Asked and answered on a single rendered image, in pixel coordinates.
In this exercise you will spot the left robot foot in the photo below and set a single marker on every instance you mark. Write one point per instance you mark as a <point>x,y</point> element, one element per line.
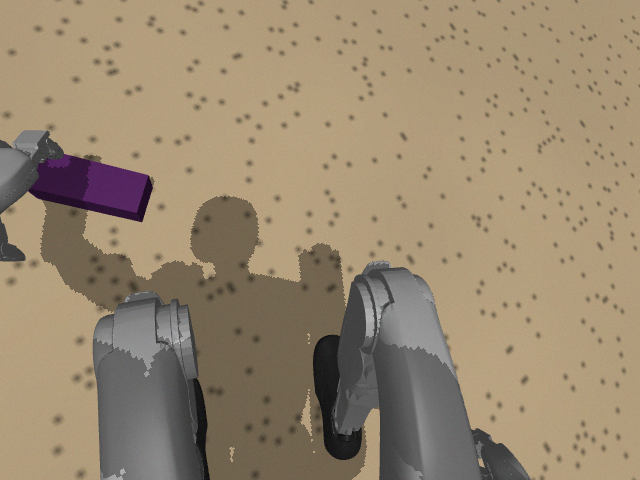
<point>200,443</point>

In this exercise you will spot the right robot foot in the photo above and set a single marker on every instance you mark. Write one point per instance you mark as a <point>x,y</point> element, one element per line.
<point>326,378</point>

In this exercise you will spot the carton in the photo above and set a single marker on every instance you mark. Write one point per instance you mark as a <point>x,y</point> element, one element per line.
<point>93,186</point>

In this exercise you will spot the right robot hand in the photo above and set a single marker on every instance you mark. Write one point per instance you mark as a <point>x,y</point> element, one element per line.
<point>499,462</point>

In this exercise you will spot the left robot hand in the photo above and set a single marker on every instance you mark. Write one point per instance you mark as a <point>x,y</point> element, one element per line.
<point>18,173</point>

